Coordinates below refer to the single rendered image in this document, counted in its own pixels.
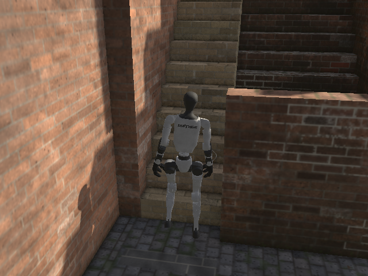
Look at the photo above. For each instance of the right robot upper arm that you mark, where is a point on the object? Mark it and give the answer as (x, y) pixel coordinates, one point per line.
(206, 134)

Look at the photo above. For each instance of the left robot upper arm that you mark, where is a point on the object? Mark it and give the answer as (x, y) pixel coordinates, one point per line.
(170, 119)

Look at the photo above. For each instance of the humanoid robot torso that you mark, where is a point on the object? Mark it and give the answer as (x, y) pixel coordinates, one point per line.
(186, 133)

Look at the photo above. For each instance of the right robot foot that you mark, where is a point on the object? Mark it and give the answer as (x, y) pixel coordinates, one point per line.
(196, 232)

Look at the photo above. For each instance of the robot right hand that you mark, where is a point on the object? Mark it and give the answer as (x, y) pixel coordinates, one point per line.
(208, 169)

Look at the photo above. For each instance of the right robot forearm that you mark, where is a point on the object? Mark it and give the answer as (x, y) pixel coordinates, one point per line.
(208, 156)

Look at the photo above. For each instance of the left robot forearm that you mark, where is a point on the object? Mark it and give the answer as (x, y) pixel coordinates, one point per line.
(160, 153)

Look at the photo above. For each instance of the robot left hand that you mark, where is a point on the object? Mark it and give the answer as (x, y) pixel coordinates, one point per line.
(156, 169)

